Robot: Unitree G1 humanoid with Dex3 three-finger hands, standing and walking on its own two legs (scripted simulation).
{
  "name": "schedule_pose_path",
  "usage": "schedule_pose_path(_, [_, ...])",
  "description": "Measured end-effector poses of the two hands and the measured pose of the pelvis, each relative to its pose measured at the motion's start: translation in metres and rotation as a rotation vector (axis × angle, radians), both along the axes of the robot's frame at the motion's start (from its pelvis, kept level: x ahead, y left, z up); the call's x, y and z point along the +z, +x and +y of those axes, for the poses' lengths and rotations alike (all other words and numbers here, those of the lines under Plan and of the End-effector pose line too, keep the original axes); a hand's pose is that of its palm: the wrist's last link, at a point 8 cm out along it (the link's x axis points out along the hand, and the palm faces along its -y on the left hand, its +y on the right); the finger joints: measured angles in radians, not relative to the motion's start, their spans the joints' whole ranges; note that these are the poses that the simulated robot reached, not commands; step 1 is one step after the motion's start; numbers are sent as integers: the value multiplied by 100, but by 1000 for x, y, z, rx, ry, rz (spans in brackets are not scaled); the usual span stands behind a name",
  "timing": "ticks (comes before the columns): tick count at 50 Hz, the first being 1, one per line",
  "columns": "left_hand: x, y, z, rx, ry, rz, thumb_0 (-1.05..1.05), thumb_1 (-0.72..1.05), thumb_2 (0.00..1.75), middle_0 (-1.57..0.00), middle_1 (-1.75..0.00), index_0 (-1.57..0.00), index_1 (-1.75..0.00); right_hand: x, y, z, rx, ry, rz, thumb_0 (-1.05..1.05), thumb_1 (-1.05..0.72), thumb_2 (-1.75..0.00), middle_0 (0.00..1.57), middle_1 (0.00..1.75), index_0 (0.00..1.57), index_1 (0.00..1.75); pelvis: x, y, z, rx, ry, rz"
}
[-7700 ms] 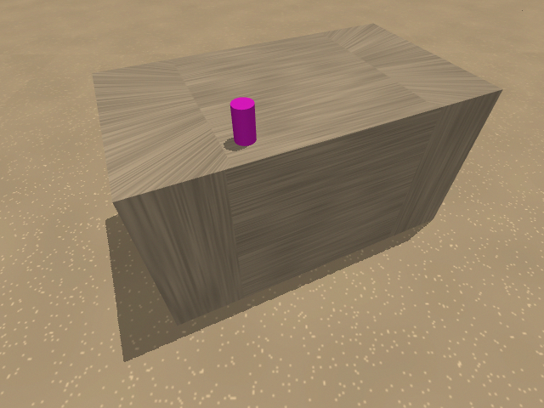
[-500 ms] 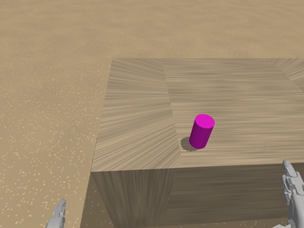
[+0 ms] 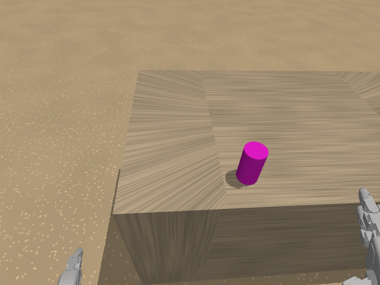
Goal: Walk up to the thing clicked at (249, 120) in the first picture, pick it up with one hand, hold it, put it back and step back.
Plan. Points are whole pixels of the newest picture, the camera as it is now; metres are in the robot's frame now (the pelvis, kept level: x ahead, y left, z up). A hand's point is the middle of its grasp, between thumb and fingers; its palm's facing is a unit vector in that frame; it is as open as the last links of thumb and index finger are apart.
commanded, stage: go down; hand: right
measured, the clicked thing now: (251, 163) +0.45 -0.16 -0.02
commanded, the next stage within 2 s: none
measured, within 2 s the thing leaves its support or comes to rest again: neither
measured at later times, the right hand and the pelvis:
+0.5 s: hand (346, 237) +0.21 -0.25 +0.09, palm faces +0.29 +0.90 -0.33, open 17.6 cm; pelvis +0.00 +0.00 +0.00, yaw +0 degrees
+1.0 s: hand (351, 180) +0.31 -0.30 +0.11, palm faces +0.09 +1.00 -0.02, open 17.7 cm; pelvis -0.01 +0.00 -0.01, yaw +0 degrees
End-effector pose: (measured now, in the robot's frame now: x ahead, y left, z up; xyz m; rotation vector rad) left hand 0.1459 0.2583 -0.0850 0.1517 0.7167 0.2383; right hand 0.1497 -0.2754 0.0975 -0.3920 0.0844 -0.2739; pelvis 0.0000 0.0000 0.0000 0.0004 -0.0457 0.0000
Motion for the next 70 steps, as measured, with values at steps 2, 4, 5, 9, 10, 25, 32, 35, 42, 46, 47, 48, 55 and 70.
schedule_pose_path(2, [0, 2, 1, 2, 1, -5, -1, -54, 8, -6, -5, -5, -6, 2, 0, -1, 0, -4, -14, -1, 56, -5, 6, 6, 6, 6, 0, 1, 0, -1, 0, 3])
schedule_pose_path(4, [1, 3, 3, 6, 4, -5, -1, -53, 7, -6, -6, -5, -6, 1, 1, -3, -6, -6, -19, -1, 54, -5, 6, 6, 6, 6, -1, 2, 0, -2, 0, 4])
schedule_pose_path(5, [1, 3, 4, 10, 4, -6, -1, -53, 7, -6, -6, -5, -6, 1, 1, -4, -10, -6, -21, -1, 53, -5, 6, 6, 6, 6, -1, 2, 0, -2, 0, 4])
schedule_pose_path(9, [2, 5, 8, 19, 13, -7, -1, -52, 6, -7, -6, -6, -6, 1, 3, -8, -22, -6, -31, -1, 51, -6, 6, 6, 6, 6, -1, 3, 0, -2, 1, 5])
schedule_pose_path(10, [2, 5, 8, 18, 16, -6, -1, -52, 6, -7, -6, -6, -6, 1, 3, -8, -22, -5, -34, -1, 50, -6, 6, 6, 6, 6, -1, 3, 0, -2, 1, 7])
schedule_pose_path(25, [0, 5, 9, 31, 22, 2, -1, -52, 4, -6, -5, -5, -5, 4, 22, -17, -11, 34, -105, -1, 57, -4, 5, 6, 6, 6, -4, 3, 0, 0, 3, 17])
schedule_pose_path(32, [0, 6, 2, 26, 32, 0, -1, -52, 4, -6, -4, -5, -5, 9, 55, -36, 19, 116, -139, -1, 60, -4, 4, 6, 6, 6, -4, -2, 2, -9, 3, 20])
schedule_pose_path(35, [2, 6, -1, 26, 41, -10, -1, -52, 4, -6, -4, -5, -5, 10, 74, -45, 55, 168, -124, -1, 60, -3, 4, 6, 6, 6, -3, -4, 2, -9, 2, 26])
schedule_pose_path(42, [0, -5, -3, 28, 59, -4, -1, -52, 4, -6, -4, -5, -4, 14, 108, -63, 132, 274, -103, -1, 61, -3, 5, 6, 5, 6, -4, -4, 0, -2, 2, 50])
schedule_pose_path(46, [-5, -14, -3, 30, 73, 31, -1, -52, 4, -6, -4, -5, -5, 15, 123, -70, 163, 323, -101, -1, 61, -3, 4, 6, 5, 6, -5, -4, -1, 2, 3, 65])
schedule_pose_path(47, [-6, -15, -2, 30, 76, 38, -1, -52, 4, -6, -4, -5, -5, 14, 126, -72, 168, 335, -98, -1, 61, -3, 4, 6, 5, 6, -5, -5, -2, 3, 4, 69])
schedule_pose_path(48, [-7, -16, -2, 30, 80, 42, -1, -52, 5, -6, -4, -5, -5, 14, 129, -73, 173, 347, -93, -1, 61, -3, 4, 6, 5, 6, -5, -5, -2, 3, 4, 72])
schedule_pose_path(55, [1, -12, -3, 12, 117, 16, -1, -53, 5, -6, -5, -5, -5, 11, 148, -83, 180, 392, -80, -1, 61, -3, 4, 6, 5, 6, -6, -5, -3, 5, 7, 94])
schedule_pose_path(70, [-2, -9, -5, 8, 142, 34, -1, -54, 6, -6, -5, -5, -6, 13, 176, -98, 170, 391, -73, -2, 58, -3, 5, 5, 5, 5, -10, 2, -6, 4, 16, 141])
